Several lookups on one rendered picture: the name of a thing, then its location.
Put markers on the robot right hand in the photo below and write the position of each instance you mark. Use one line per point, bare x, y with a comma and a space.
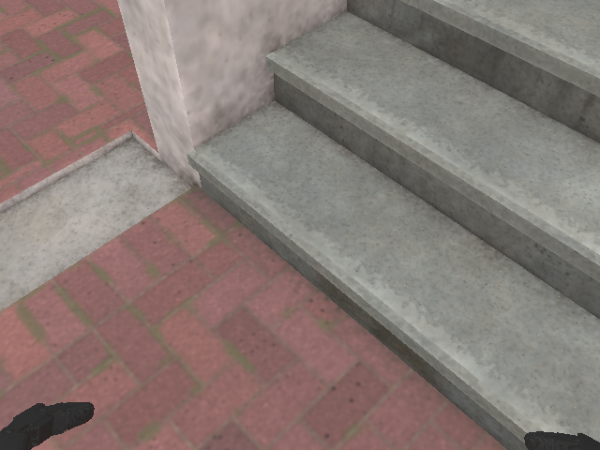
541, 440

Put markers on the robot left hand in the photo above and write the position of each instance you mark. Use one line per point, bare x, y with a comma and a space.
38, 423

